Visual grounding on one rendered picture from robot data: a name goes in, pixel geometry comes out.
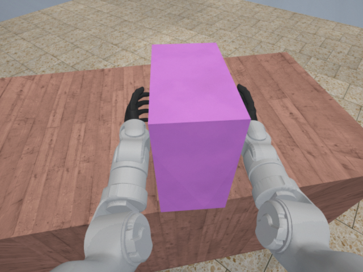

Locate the right robot upper arm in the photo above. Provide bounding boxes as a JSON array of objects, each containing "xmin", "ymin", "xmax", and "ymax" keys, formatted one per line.
[{"xmin": 255, "ymin": 198, "xmax": 363, "ymax": 272}]

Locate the robot right hand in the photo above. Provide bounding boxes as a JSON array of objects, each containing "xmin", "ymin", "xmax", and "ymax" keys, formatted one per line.
[{"xmin": 237, "ymin": 84, "xmax": 258, "ymax": 121}]

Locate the robot left forearm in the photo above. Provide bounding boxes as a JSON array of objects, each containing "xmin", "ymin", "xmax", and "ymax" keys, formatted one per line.
[{"xmin": 84, "ymin": 119, "xmax": 150, "ymax": 251}]

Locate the carton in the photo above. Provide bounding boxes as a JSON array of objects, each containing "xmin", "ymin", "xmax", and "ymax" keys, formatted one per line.
[{"xmin": 148, "ymin": 42, "xmax": 251, "ymax": 212}]

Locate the robot left hand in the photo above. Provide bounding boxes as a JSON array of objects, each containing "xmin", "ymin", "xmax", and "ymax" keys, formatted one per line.
[{"xmin": 124, "ymin": 87, "xmax": 149, "ymax": 122}]

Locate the left robot upper arm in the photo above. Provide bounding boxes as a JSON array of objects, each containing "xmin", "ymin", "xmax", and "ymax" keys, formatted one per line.
[{"xmin": 50, "ymin": 211, "xmax": 153, "ymax": 272}]

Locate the robot right forearm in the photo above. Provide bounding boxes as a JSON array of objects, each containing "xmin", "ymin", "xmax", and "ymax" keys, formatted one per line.
[{"xmin": 241, "ymin": 120, "xmax": 330, "ymax": 229}]

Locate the pedestal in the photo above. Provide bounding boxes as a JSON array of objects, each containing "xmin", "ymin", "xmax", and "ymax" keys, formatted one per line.
[{"xmin": 0, "ymin": 52, "xmax": 363, "ymax": 272}]

